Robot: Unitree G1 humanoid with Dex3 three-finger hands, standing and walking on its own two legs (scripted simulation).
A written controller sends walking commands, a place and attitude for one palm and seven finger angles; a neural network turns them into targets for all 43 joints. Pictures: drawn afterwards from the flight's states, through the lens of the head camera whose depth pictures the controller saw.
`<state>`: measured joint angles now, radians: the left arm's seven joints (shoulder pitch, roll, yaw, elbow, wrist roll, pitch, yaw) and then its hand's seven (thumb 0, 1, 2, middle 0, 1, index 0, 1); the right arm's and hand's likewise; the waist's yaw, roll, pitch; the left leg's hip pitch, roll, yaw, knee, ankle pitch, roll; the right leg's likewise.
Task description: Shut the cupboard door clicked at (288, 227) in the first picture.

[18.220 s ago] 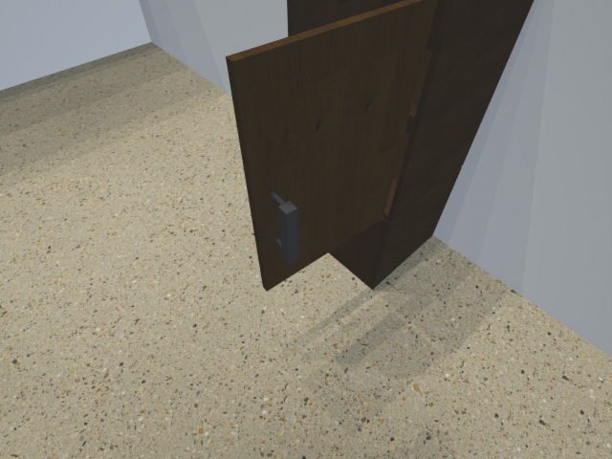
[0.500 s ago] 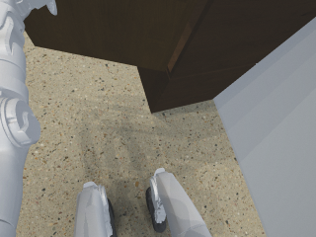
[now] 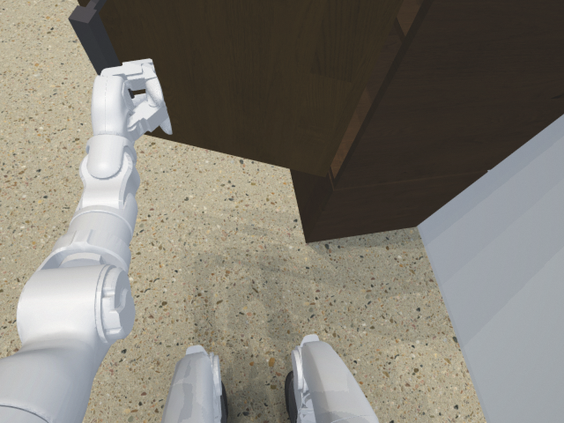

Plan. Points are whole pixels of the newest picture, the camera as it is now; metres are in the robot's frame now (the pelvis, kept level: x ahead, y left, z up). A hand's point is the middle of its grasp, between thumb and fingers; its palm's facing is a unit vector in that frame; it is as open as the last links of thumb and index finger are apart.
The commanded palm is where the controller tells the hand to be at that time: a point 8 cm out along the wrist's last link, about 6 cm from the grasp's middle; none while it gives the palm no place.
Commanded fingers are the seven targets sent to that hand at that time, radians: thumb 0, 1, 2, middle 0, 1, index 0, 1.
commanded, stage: pull the fist back off the door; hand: left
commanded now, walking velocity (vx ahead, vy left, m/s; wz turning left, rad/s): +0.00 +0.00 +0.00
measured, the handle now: (112, 54) +0.65 +0.19 +0.03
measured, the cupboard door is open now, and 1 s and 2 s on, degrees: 68 68 68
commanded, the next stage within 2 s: draw the hand back to the body in 0.32 s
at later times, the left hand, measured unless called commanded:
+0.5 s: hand (162, 139) +0.48 +0.11 +0.05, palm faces -0.03 -1.00 -0.04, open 3.1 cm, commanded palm +0.44 +0.17 +0.06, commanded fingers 0.00 0.90 0.90 -1.30 -1.50 -1.30 -1.50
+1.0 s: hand (50, 204) +0.35 +0.17 +0.16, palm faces -0.02 -1.00 -0.10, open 3.1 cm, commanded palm +0.31 +0.23 +0.17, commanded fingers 0.00 0.90 0.90 -1.05 -1.23 -1.05 -1.23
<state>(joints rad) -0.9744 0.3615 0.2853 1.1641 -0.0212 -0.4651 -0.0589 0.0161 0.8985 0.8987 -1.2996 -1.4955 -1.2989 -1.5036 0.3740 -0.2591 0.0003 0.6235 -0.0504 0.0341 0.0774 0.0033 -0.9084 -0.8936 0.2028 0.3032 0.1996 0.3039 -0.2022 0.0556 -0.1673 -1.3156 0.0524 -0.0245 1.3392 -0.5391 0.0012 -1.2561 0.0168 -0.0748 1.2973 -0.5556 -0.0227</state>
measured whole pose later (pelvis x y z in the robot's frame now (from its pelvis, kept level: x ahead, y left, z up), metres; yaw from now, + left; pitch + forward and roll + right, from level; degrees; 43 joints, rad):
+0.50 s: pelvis -0.01 +0.00 +0.00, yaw +1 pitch +26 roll -2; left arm -0.83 0.27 0.24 1.09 -0.04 -0.55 -0.05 0.02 0.90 0.90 -1.30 -1.50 -1.30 -1.50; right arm 0.28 -0.23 0.01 0.62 -0.03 0.06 0.04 0.00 -0.91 -0.89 0.20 0.30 0.20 0.30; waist -0.15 0.05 -0.17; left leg -1.26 0.04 -0.01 1.33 -0.53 0.00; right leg -1.21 0.00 -0.06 1.31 -0.56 -0.02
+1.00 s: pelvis +0.02 +0.01 +0.09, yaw +1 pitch +11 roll -1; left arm -0.14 0.26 0.11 0.36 -0.17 -0.31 -0.14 0.02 0.90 0.90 -1.25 -1.44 -1.25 -1.45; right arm 0.25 -0.25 0.00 0.53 0.06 0.03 -0.04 0.01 -0.91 -0.89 0.20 0.30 0.20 0.30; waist -0.04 0.03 -0.11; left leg -0.67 0.02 0.02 0.90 -0.41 0.01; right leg -0.63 0.00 -0.03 0.88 -0.43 0.00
